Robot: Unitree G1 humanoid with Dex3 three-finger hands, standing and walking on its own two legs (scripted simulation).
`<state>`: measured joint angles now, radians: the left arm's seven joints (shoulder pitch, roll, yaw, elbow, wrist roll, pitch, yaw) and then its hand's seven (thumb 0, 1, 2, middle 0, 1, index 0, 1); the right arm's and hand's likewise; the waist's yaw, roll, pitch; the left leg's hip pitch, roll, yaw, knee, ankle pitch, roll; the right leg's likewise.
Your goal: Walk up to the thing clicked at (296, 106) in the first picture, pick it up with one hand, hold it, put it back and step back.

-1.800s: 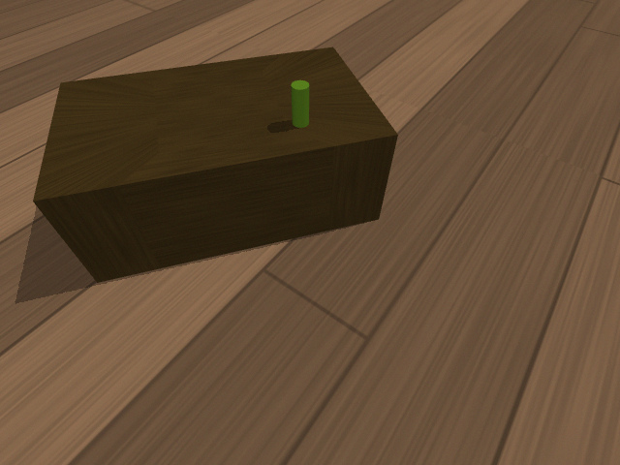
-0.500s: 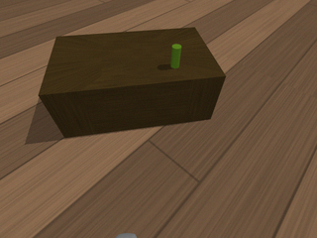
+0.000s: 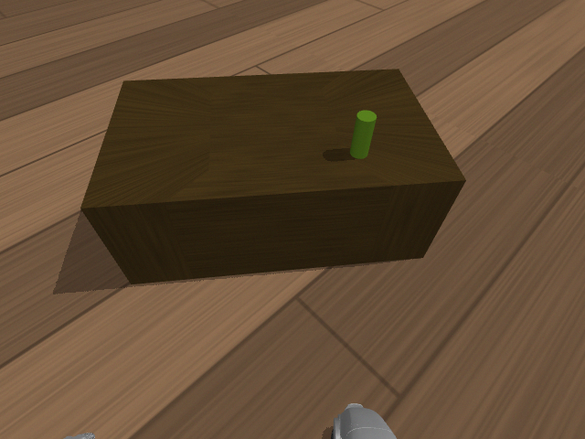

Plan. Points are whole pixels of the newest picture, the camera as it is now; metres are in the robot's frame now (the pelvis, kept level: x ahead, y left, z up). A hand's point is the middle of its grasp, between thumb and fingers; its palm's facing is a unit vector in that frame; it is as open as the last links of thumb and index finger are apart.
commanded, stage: walk up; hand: right
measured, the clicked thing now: (362, 135) +0.99 -0.26 -0.24
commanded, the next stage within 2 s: none
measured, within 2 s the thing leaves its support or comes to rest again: neither
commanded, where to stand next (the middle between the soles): +0.51 -0.07 m, yaw +5 degrees
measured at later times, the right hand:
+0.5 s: hand (452, 306) +0.34 -0.30 -0.13, palm faces -0.15 +0.89 -0.43, open 7.4 cm
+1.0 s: hand (471, 278) +0.41 -0.37 -0.16, palm faces -0.07 +0.92 -0.39, open 7.4 cm
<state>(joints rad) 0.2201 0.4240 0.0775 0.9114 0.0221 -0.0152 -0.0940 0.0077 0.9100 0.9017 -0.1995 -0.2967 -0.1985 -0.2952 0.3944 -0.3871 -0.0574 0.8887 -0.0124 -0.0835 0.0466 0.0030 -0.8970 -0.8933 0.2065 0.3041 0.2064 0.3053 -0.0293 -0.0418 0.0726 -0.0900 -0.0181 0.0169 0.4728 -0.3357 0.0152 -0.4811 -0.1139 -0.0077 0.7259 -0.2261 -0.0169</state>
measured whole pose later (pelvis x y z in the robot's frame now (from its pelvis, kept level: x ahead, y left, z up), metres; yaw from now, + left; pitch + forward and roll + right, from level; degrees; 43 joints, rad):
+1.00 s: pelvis +0.37 -0.08 -0.01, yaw +4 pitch -2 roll +1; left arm 0.25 0.41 0.08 0.87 0.02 -0.05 -0.06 0.01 0.91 0.90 -0.20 -0.30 -0.20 -0.30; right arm 0.38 -0.46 -0.06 0.84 -0.01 -0.06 0.02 0.00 -0.90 -0.89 0.20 0.30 0.20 0.31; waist -0.03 0.04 0.08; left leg -0.20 0.09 0.05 0.70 -0.41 0.01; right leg -0.37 -0.05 -0.05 0.63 -0.22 0.00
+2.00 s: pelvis +0.43 -0.09 +0.01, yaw +7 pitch -3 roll +0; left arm 0.14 0.37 0.00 1.10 0.00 -0.03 0.00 0.01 0.91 0.90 -0.20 -0.30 -0.20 -0.30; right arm 0.09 -0.36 0.00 1.08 0.00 0.00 0.03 0.00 -0.90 -0.89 0.20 0.30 0.20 0.30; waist 0.02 0.03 0.07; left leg -0.23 -0.01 0.01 0.42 -0.14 0.02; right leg -0.15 -0.03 -0.09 0.42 -0.22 0.00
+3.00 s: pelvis +0.46 -0.08 +0.01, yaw +7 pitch -1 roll +0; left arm 0.12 0.35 0.00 1.15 0.01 -0.01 0.00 0.01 0.91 0.90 -0.20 -0.30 -0.20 -0.30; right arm 0.07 -0.34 -0.01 1.14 -0.01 -0.01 0.01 0.00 -0.90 -0.89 0.20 0.30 0.20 0.30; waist 0.00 -0.01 0.03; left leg -0.17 -0.04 0.02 0.31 -0.12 0.04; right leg -0.09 -0.05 -0.08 0.33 -0.21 0.02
